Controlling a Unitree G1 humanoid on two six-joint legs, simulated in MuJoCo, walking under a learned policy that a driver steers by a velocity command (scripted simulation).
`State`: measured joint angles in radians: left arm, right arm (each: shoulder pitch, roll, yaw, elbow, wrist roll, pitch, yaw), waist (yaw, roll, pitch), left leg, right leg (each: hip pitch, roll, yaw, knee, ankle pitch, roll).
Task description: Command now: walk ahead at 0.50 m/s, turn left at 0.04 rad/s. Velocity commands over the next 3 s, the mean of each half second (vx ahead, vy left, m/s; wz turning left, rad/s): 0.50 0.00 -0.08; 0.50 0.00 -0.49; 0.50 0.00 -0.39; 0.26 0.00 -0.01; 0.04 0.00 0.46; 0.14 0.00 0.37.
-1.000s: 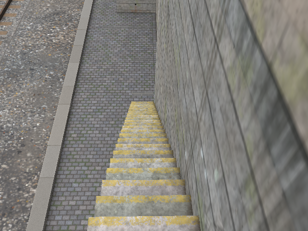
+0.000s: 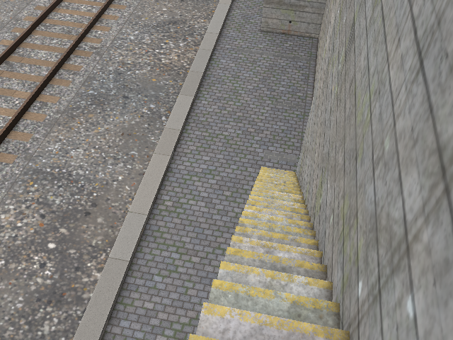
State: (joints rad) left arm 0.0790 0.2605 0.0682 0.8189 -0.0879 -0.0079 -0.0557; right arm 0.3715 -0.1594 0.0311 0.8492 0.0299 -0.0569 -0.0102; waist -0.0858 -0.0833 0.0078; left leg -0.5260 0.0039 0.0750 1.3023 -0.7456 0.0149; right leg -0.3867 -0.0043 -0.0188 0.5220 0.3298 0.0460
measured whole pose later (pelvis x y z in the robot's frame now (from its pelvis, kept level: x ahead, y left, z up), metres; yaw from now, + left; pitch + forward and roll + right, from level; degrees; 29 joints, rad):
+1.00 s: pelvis +0.29 -0.14 -0.29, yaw -20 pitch -1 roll +3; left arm 0.19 0.29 0.06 0.91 0.17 -0.08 -0.11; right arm 0.52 -0.30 0.00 1.11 -0.11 -0.09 0.07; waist -0.08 -0.04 0.01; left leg -0.37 0.22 -0.02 1.80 -0.80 -0.05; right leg -0.22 -0.05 0.01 0.50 -0.30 -0.03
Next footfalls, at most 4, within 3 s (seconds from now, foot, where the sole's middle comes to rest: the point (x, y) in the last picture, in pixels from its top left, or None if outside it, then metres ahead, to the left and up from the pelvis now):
0.04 right None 0.09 -0.06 -0.86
0.42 left None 0.18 0.13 -0.86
0.94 right None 0.29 -0.26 -1.07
1.32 left None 0.55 -0.21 -1.27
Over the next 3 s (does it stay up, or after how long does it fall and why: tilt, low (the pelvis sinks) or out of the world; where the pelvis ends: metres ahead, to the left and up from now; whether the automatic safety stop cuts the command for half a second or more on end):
stays up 0.75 -0.29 -0.74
